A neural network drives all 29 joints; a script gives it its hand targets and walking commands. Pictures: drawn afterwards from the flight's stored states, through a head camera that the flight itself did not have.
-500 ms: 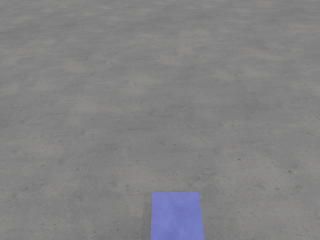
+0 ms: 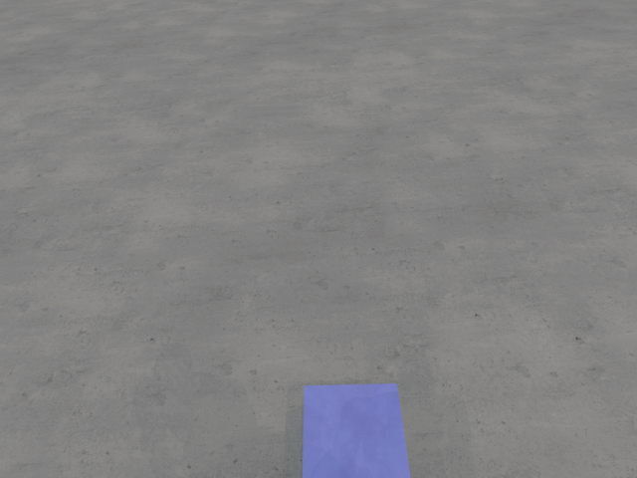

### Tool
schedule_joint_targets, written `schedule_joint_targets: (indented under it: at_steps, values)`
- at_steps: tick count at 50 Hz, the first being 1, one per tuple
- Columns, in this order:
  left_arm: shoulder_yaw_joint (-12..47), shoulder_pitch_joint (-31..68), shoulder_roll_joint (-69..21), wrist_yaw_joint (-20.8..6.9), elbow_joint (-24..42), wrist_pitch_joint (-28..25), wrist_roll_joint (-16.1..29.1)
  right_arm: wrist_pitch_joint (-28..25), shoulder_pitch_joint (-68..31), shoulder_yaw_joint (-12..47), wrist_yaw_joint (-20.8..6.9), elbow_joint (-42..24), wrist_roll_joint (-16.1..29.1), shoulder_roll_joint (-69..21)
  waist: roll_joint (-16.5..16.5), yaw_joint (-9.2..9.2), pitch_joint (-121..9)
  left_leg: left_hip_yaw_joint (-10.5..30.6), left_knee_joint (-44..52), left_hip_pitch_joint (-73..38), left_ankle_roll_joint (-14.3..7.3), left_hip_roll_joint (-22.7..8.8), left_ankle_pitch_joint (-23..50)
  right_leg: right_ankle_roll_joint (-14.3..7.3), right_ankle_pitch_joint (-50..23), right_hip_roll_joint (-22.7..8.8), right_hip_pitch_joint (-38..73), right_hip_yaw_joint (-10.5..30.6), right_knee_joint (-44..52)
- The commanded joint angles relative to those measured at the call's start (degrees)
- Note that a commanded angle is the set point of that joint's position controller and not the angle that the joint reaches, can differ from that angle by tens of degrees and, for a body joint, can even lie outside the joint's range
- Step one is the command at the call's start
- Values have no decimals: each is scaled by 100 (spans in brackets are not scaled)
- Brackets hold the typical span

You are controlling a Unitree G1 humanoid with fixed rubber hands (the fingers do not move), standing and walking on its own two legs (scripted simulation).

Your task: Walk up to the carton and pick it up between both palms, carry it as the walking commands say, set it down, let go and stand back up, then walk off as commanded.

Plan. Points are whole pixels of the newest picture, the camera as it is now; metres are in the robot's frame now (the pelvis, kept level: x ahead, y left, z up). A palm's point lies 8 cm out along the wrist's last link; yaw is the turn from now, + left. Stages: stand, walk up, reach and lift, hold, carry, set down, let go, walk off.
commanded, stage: walk up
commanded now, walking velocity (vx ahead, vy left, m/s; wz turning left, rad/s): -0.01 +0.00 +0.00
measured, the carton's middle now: (352, 438) +0.38 -0.02 -0.71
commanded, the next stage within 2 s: none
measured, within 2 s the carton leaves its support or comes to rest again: neither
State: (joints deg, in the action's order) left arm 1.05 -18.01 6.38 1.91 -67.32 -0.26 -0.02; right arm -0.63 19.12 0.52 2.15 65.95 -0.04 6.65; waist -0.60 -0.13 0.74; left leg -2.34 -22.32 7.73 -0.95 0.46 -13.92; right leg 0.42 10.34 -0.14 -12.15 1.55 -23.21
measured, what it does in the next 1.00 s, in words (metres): walks backwards: left foot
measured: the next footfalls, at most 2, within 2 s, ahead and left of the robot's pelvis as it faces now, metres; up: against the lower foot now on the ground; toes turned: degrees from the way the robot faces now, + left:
left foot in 0.70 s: -0.09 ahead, +0.15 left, +0.00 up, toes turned +1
right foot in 1.12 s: -0.07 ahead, -0.12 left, +0.00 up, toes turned -4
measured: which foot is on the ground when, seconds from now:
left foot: down 0.00-0.44, up 0.46-0.68, down 0.70-1.00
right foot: down 0.00-0.72, up 0.74-1.00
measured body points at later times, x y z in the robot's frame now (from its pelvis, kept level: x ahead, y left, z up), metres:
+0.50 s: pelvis -0.04 -0.01 -0.02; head -0.02 -0.03 +0.43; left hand +0.02 +0.24 -0.16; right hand +0.00 -0.25 -0.18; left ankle -0.04 +0.11 -0.71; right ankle +0.02 -0.12 -0.74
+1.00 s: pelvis -0.10 +0.01 +0.01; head -0.10 +0.01 +0.46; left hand -0.13 +0.25 -0.15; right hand -0.16 -0.20 -0.15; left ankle -0.13 +0.15 -0.74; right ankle -0.14 -0.10 -0.70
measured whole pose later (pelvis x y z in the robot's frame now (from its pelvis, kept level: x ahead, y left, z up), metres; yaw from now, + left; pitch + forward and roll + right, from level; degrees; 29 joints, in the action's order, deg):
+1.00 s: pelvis -0.10 +0.01 +0.01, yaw +0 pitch +1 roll -1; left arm -3.1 -21.9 10.2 -0.7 -63.0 1.9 -1.1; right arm -1.6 23.8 -1.1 2.1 63.8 -1.1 7.6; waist -0.6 2.9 -1.3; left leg 0.0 -16.0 6.1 0.5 -2.9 -11.0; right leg 3.2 19.9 0.1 -17.4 -3.0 -43.5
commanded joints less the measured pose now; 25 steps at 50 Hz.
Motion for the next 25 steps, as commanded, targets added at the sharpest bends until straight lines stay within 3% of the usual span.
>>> schedule_joint_targets:
  at_steps: [1, 2, 3, 4, 5, 6, 7, 9, 10, 11, 12, 13, 14, 15, 16, 17, 18, 19, 20, 21, 22, 23, 24, 25]
  values:
    - [-48, -364, 275, -19, 137, -74, 31, -101, 520, -58, 16, -89, 44, 403, -217, 7, 308, 485, 574, 284, -138, -676, 388, -141, -466, -385, -3, 349, 232]
    - [-15, -409, 330, 3, 71, -92, 0, -87, 379, -138, 13, -81, -58, 552, -171, 16, 305, 413, 382, 157, -153, -623, 569, -178, -557, -395, -66, 370, 367]
    - [-141, -339, 539, 29, 110, -72, 12, -78, 626, -97, 8, -14, -39, 397, 180, 48, 66, 509, 396, 345, -154, -606, 471, -168, -529, -389, 207, 295, 275]
    - [-110, -324, 470, 43, 82, -51, 48, -88, 717, -7, 16, -14, -3, 224, 264, 35, 368, 514, 457, 254, -196, -665, 389, -189, -431, -433, -46, 390, 355]
    - [-108, -355, 469, 22, 43, -55, 40, -53, 608, -3, -4, 48, -17, 164, 319, 13, 350, 459, 397, 176, -93, -635, 634, -136, -598, -446, 43, 299, 354]
    - [-131, -377, 574, 64, 51, -64, 29, -72, 752, -57, 11, 15, -34, 372, 264, 78, 109, 422, 366, 236, -125, -639, 629, -249, -661, -446, 333, 371, 393]
    - [-152, -473, 499, 45, 31, -48, 37, -78, 555, -32, 45, 19, 12, 341, 194, -53, 389, 419, 517, 306, -62, -608, 595, -243, -798, -472, 238, 429, 367]
    - [-18, -270, 409, 10, 140, -61, -72, -80, 709, -48, 50, 65, 11, 368, -195, -6, 382, 436, 556, 278, -91, -598, 567, -214, -646, -534, 262, 411, 349]
    - [-93, -148, 373, 10, 164, -76, 43, -123, 674, -35, 43, 58, 27, 440, 195, -3, 219, 438, 468, 161, -149, -685, 946, -173, -681, -402, 320, 336, 186]
    - [-136, -235, 557, 45, 72, -62, 50, -104, 473, -18, 41, 5, -123, 288, -76, -94, 302, 502, 482, 334, -160, -677, 755, -285, -795, -450, 415, 457, 253]
    - [-64, -146, 270, 1, 119, -91, -51, -82, 503, -143, 100, -41, 19, 439, -70, 17, 388, 437, 382, 156, -95, -660, 892, -130, -775, -542, 159, 371, 170]
    - [-269, 238, 963, 48, 487, -115, 34, -51, 148, -240, 133, -244, -11, 767, -125, -26, 675, 355, -321, 338, -96, -805, 2533, -118, -2156, -636, -208, 327, -459]
    - [-382, -27, 1076, 86, 438, -135, 41, -40, 170, -313, 155, -458, 36, 900, -494, -20, 272, 372, -614, 92, -166, -822, 3611, -148, -2567, -581, -171, 315, -810]
    - [-382, -92, 993, 98, 568, -102, 46, 9, 485, -286, 149, -312, -17, 714, -547, -36, -42, 298, -748, 121, -201, -853, 3682, -156, -2446, -636, -97, 270, -942]
    - [-351, -8, 987, 74, 659, -60, 44, 25, 471, -290, 135, -369, 10, 719, -160, 103, -397, 329, -943, -201, -212, -934, 3275, -122, -2126, -543, -276, 157, -1123]
    - [-460, 201, 964, 91, 775, 10, 129, 61, 490, -338, 135, -538, -5, 717, -9, 134, -195, 592, -767, 194, -319, -1055, 2929, -36, -1590, -376, -437, 84, -1251]
    - [-406, 264, 710, 107, 761, 93, 53, 157, 389, -416, 149, -558, -31, 818, 194, 225, -119, 730, -729, 370, -546, -1298, 2921, -46, -1674, -362, -378, 23, -1590]
    - [-407, -3, 772, 131, 897, 132, 60, 190, 210, -423, 169, -726, -41, 970, -283, 86, -393, 788, -796, 504, -626, -1311, 2760, -44, -1339, -364, -331, 56, -1675]
    - [-437, 165, 596, 136, 986, 195, 64, 258, 99, -460, 177, -779, -80, 1011, -612, 68, -124, 865, -492, 1086, -775, -1480, 2359, -47, -893, -281, -381, -40, -2050]
    - [-480, 100, 780, 121, 1117, 198, 42, 312, -243, -459, 198, -866, -140, 1048, -712, -114, -82, 796, -562, 1324, -750, -1243, 2085, -142, -611, -275, -255, 62, -1836]
    - [-466, -278, 729, 102, 1034, 171, -75, 380, -701, -432, 219, -1020, -94, 851, -495, -414, 13, 526, -1168, 1814, -475, -915, 1338, -303, -898, -767, 186, 367, -1224]
    - [-564, -502, 1245, 141, 1080, 141, -152, 485, -593, -433, 182, -1096, -106, 676, 991, -421, -76, -188, -2764, 1905, 46, -10, -575, -788, -1935, -1924, 62, 1742, 46]
    - [-579, -827, 1432, 206, 1023, 170, -275, 560, -588, -458, 157, -1199, -207, 579, 1658, -566, -73, 176, -4392, 2161, 213, 174, -2225, -1380, -2959, -2770, -166, 2746, 462]
    - [-612, -717, 1513, 209, 1148, 182, -184, 590, -566, -403, 165, -1202, -60, 586, 1354, -426, -100, 626, -4942, 1986, 241, 168, -2111, -1622, -2810, -2693, -542, 2660, 548]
